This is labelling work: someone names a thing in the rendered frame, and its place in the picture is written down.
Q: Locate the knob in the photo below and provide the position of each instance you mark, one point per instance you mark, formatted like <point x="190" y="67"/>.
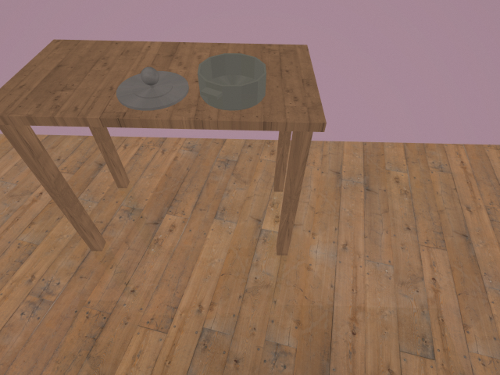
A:
<point x="149" y="75"/>

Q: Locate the pot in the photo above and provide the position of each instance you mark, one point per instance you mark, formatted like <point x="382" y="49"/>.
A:
<point x="232" y="81"/>

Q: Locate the lid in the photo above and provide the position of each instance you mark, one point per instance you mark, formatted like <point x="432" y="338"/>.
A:
<point x="169" y="90"/>

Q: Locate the table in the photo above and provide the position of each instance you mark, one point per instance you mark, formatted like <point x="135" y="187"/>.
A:
<point x="73" y="83"/>

